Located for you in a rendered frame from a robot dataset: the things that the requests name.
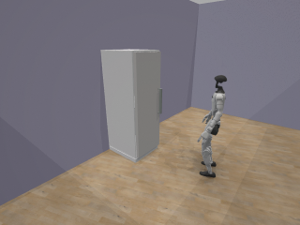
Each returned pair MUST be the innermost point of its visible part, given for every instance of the robot left hand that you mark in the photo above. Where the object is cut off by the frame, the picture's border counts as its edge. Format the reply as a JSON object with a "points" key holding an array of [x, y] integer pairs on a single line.
{"points": [[205, 136]]}

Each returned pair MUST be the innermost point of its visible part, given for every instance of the left robot thigh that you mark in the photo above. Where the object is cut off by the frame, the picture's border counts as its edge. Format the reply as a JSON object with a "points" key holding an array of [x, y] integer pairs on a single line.
{"points": [[213, 132]]}

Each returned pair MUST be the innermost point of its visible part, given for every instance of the robot torso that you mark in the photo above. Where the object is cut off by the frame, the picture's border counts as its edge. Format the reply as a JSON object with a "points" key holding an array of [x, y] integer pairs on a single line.
{"points": [[214, 106]]}

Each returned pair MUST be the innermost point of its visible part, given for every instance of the fridge door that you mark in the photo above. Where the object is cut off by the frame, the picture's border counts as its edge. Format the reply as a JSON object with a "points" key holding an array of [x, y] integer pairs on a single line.
{"points": [[146, 69]]}

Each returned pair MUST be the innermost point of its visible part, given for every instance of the handle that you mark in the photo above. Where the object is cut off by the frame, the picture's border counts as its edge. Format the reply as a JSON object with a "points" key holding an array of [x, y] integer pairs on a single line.
{"points": [[160, 100]]}

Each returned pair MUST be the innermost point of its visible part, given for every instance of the robot left forearm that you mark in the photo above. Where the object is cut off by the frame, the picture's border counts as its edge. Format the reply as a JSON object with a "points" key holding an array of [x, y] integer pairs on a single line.
{"points": [[214, 122]]}

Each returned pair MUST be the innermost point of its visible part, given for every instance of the robot right hand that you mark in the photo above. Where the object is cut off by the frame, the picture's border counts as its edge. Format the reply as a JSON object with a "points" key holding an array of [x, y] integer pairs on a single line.
{"points": [[208, 118]]}

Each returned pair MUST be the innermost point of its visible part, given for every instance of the robot left upper arm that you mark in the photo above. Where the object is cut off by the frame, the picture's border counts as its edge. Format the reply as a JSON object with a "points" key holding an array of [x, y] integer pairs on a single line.
{"points": [[219, 102]]}

